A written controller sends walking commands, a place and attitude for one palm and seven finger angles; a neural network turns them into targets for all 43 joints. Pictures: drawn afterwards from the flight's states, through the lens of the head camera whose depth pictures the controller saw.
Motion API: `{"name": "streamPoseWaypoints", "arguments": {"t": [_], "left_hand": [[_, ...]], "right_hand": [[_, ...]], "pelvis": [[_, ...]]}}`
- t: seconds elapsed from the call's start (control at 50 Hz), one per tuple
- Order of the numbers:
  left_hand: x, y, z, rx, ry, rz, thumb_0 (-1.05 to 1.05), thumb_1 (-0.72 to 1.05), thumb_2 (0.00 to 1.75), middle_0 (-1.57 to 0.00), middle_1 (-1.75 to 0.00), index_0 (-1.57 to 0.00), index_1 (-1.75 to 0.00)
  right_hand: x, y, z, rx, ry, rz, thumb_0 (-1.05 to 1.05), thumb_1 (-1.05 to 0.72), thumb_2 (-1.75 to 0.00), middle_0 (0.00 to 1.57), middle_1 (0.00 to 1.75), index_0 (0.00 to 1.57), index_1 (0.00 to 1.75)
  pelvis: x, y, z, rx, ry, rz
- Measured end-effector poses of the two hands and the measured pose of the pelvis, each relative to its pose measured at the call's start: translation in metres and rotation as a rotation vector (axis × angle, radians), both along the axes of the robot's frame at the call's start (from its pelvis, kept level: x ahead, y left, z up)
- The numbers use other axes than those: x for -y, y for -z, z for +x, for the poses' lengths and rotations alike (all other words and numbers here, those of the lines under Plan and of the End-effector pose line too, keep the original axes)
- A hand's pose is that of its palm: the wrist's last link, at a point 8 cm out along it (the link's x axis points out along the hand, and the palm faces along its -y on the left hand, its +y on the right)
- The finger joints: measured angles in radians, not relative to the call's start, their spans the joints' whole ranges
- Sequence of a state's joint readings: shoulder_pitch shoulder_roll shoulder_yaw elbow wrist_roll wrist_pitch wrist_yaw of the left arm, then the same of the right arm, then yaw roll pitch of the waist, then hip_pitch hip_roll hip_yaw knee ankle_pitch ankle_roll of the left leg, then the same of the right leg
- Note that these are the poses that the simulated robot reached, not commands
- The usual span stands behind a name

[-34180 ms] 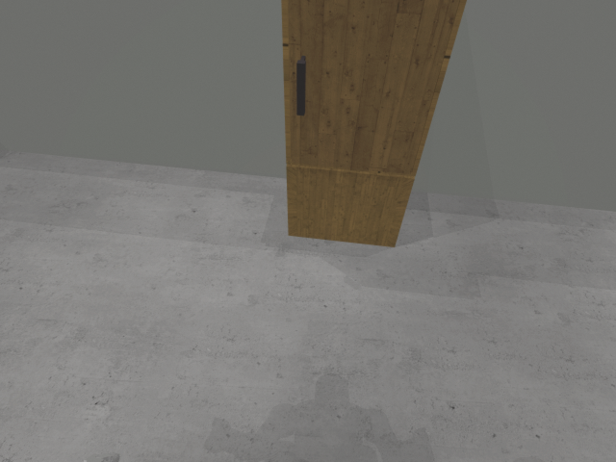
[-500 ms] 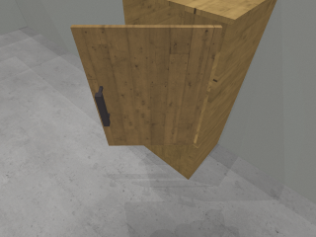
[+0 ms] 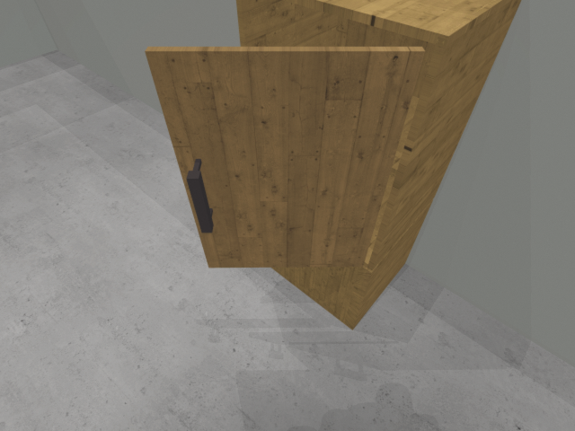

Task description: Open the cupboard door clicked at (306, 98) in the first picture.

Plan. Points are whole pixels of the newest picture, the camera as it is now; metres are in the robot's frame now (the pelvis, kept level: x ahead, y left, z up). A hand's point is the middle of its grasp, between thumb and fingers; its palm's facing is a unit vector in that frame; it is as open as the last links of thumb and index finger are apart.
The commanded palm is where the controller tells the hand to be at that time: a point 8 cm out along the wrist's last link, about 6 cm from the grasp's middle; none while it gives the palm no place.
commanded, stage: look again from close up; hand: left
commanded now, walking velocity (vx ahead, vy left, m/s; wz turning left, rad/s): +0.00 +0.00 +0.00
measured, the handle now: (202, 196) +0.56 +0.21 -0.03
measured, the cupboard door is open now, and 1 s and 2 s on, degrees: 42 42 42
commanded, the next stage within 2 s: raise the hand with hooked fingers in 0.36 s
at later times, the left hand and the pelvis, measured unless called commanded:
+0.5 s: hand out of the picture +0.04 +0.16 -0.17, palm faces +0.05 -0.98 -0.20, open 7.4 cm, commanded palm +0.11 +0.21 -0.06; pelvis +0.02 -0.01 +0.01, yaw -1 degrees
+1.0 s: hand (176, 412) +0.16 +0.17 -0.06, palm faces +0.16 -0.99 -0.06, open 9.3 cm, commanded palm +0.16 +0.22 -0.05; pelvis -0.03 -0.07 -0.10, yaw +2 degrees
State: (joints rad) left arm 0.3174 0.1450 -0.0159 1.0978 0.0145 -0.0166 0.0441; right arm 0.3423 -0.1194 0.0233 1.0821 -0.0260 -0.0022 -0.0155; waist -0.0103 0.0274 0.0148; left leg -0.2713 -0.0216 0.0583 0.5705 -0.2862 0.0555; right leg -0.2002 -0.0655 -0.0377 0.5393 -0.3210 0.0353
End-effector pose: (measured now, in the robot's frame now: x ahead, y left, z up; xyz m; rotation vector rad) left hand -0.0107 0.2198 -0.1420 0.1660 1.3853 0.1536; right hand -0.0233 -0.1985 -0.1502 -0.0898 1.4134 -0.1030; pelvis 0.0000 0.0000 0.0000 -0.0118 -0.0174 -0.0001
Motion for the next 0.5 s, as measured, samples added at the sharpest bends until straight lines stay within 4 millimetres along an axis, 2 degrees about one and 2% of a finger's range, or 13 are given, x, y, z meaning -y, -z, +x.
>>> {"name": "streamPoseWaypoints", "arguments": {"t": [0.14,0.48,0.5], "left_hand": [[-0.004,-0.004,0.011,0.003,0.007,0.008,0.01,0.91,0.90,-0.20,-0.30,-0.20,-0.30],[0.009,-0.001,0.033,0.013,0.021,-0.011,0.01,0.90,0.90,-0.20,-0.30,-0.20,-0.30],[0.007,-0.007,0.043,0.063,-0.031,-0.005,0.01,0.91,0.90,-0.20,-0.30,-0.20,-0.30]], "right_hand": [[0.011,-0.004,0.015,0.017,0.004,-0.024,0.04,-0.93,-0.90,0.20,0.30,0.20,0.30],[0.040,-0.016,0.054,0.066,-0.016,-0.086,0.01,-0.92,-0.90,0.20,0.30,0.20,0.30],[0.042,-0.018,0.058,0.100,-0.012,-0.091,0.01,-0.92,-0.90,0.20,0.30,0.20,0.30]], "pelvis": [[-0.002,-0.003,0.007,-0.006,0.011,0.014],[0.010,-0.006,0.016,-0.010,0.014,0.011],[0.011,-0.006,0.016,-0.014,0.010,0.010]]}}
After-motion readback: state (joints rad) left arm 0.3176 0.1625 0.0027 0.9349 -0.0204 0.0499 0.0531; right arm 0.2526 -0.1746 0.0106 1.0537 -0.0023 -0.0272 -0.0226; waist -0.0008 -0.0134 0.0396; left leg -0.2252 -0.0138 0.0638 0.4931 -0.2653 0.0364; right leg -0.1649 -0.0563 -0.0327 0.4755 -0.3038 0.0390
